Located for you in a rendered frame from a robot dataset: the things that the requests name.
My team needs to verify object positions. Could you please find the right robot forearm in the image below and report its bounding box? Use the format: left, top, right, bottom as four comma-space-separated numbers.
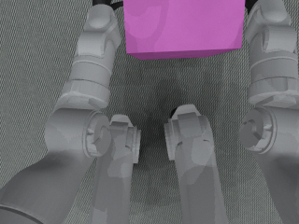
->
244, 0, 299, 110

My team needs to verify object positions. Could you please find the robot left upper arm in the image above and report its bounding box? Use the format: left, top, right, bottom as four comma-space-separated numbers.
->
0, 107, 112, 224

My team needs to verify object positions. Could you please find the left robot shin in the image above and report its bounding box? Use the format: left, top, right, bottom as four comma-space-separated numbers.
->
109, 114, 134, 128

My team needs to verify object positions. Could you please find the carton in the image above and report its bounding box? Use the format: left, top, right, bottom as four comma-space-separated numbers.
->
123, 0, 246, 60

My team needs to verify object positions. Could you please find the right robot hand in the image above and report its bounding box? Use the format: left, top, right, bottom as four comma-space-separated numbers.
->
245, 0, 258, 15

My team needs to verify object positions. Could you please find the left robot hand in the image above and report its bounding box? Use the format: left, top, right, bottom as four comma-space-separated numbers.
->
93, 0, 123, 10

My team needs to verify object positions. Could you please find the robot left thigh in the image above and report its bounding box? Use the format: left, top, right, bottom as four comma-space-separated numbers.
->
87, 121, 141, 224

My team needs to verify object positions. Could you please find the left robot forearm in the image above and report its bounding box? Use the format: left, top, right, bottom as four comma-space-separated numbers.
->
44, 4, 121, 142

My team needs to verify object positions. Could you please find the robot right upper arm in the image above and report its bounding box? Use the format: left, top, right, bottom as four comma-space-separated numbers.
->
238, 105, 299, 224

